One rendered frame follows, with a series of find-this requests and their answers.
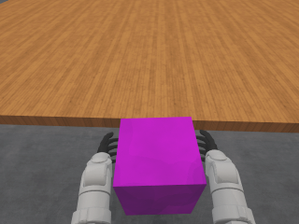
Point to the carton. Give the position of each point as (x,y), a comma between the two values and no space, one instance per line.
(158,168)

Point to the left robot forearm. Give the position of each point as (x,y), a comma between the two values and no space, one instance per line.
(94,191)

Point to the robot right hand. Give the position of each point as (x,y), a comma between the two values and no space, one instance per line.
(209,143)

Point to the right robot forearm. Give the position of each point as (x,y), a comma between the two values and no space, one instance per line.
(229,203)

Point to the robot left hand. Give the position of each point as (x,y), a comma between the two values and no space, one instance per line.
(104,145)

